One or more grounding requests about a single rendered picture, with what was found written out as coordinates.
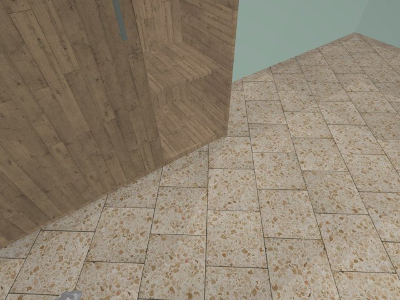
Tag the handle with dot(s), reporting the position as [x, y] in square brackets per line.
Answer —
[120, 21]

